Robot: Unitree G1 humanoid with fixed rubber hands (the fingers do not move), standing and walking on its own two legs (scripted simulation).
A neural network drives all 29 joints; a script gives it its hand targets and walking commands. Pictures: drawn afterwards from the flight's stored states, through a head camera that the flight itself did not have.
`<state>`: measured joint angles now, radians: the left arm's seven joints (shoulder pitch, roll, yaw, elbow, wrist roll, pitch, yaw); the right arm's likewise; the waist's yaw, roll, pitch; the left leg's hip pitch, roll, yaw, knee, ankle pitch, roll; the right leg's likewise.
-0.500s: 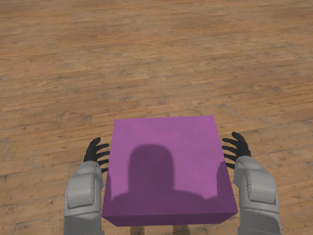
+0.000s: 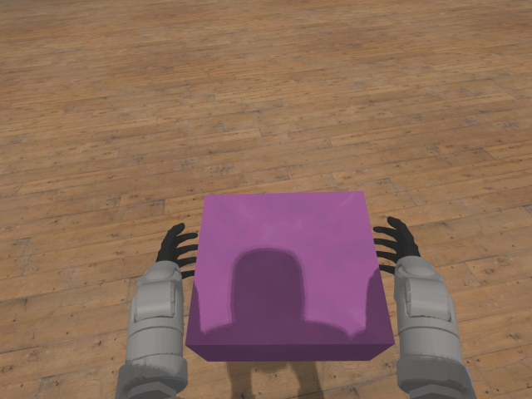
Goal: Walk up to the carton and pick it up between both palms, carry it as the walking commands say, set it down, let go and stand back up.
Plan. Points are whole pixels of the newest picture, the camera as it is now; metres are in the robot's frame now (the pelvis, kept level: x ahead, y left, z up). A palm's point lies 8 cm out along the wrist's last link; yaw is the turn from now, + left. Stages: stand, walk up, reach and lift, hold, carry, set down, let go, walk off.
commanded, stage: set down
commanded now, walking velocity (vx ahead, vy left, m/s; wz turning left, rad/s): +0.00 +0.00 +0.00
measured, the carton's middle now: (285, 276) +0.33 -0.01 -0.03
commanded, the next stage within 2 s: none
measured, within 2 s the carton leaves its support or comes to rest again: neither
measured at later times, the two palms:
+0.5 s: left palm (177, 285) +0.32 +0.18 -0.02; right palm (391, 277) +0.31 -0.19 -0.02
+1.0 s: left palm (187, 295) +0.34 +0.18 -0.10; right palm (375, 286) +0.34 -0.19 -0.11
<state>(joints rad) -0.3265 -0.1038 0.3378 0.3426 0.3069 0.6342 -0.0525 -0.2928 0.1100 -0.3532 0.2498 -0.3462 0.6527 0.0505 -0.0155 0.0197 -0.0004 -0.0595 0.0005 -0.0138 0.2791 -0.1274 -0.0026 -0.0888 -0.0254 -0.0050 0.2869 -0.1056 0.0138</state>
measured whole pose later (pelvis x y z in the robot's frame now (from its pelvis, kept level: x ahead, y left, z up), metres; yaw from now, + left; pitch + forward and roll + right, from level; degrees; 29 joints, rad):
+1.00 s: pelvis -0.01 -0.01 -0.05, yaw -1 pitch +25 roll +1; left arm -0.50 -0.06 0.48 0.47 0.30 0.38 -0.12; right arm -0.50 0.08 -0.43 0.47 -0.30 0.37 0.07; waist 0.02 0.01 -0.10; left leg -0.91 -0.03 -0.06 0.73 -0.26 -0.02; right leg -0.94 0.03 0.07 0.73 -0.22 0.01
